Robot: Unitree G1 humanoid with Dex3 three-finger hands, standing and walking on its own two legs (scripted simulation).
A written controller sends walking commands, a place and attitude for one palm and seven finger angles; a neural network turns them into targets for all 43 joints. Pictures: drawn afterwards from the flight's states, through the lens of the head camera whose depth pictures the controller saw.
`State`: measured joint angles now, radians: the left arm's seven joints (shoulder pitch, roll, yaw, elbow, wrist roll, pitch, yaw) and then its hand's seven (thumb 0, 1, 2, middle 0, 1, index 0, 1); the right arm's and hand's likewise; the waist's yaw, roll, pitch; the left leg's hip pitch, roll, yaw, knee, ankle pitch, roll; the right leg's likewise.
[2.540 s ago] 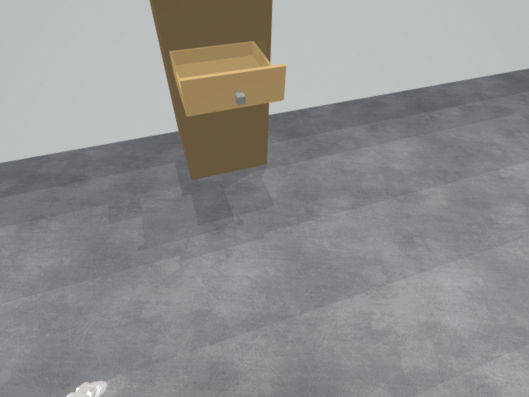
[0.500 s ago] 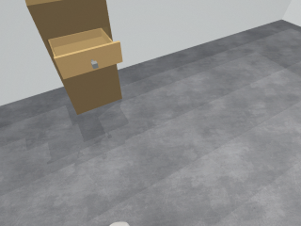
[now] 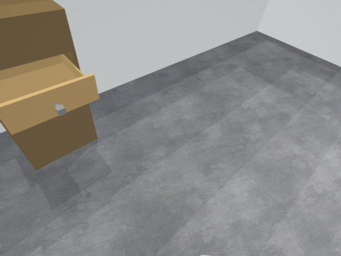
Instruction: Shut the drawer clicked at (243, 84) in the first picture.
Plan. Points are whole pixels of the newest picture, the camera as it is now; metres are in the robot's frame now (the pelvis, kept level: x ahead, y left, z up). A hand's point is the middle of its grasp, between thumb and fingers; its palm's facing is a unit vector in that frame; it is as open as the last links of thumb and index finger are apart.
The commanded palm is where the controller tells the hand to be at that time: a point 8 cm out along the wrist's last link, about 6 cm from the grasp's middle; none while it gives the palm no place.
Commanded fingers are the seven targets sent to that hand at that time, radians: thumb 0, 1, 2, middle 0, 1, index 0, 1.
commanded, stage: walk to a spot facing it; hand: left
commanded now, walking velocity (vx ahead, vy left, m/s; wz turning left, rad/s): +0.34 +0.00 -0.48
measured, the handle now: (59, 107) +0.66 +0.51 -0.15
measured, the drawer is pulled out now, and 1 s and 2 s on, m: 0.24 0.24 0.24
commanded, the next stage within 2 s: turn to face it in 0.62 s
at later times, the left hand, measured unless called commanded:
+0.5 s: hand (147, 186) +0.37 +0.09 -0.19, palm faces -0.25 -0.96 -0.14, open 7.3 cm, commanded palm none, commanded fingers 0.00 0.90 0.90 -0.20 -0.30 -0.20 -0.30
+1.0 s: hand (136, 159) +0.48 +0.15 -0.19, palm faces -0.21 -0.96 -0.18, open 7.3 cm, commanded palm none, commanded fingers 0.00 0.90 0.90 -0.20 -0.30 -0.20 -0.30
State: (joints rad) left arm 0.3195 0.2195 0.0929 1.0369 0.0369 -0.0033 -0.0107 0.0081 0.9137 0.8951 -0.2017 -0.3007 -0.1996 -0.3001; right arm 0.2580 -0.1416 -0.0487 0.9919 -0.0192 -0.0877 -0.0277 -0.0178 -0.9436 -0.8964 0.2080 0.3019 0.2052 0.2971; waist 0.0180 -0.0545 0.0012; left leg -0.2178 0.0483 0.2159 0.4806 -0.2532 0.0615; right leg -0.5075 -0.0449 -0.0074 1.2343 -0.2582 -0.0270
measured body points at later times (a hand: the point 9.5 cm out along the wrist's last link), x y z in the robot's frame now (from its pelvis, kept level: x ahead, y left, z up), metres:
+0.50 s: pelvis +0.22 -0.04 -0.03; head +0.26 -0.04 +0.42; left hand +0.39 +0.14 -0.18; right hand +0.05 -0.20 -0.17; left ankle +0.05 +0.09 -0.66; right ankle +0.28 -0.13 -0.74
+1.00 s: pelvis +0.41 -0.02 -0.01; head +0.42 +0.00 +0.44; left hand +0.49 +0.20 -0.18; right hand +0.44 -0.26 -0.14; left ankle +0.49 +0.04 -0.74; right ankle +0.30 -0.13 -0.68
